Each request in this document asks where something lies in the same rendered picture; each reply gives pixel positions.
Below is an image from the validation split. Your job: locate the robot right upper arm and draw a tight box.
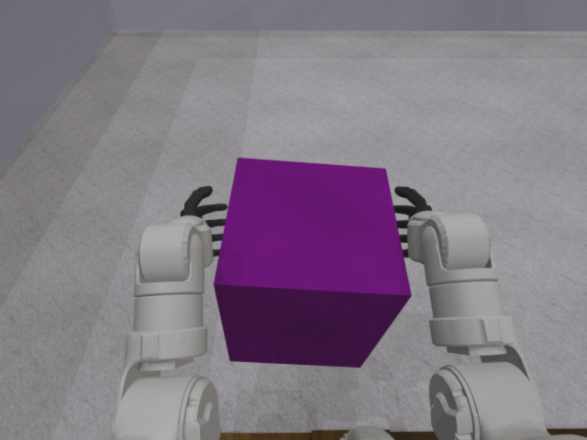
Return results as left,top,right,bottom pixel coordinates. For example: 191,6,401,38
429,362,587,440

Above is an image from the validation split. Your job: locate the left robot forearm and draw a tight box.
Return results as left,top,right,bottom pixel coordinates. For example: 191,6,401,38
112,215,214,440

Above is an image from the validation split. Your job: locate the right robot forearm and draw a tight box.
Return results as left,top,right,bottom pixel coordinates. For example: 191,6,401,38
407,211,547,428

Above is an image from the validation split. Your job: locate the carton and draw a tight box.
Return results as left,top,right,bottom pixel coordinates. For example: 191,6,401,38
214,158,412,368

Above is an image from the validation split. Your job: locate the left robot hand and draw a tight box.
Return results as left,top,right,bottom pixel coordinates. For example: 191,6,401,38
180,186,227,257

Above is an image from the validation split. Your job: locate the robot left upper arm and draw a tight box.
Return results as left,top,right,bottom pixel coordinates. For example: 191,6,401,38
113,375,220,440

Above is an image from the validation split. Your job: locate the right robot hand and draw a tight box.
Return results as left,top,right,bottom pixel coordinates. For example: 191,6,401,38
393,186,432,258

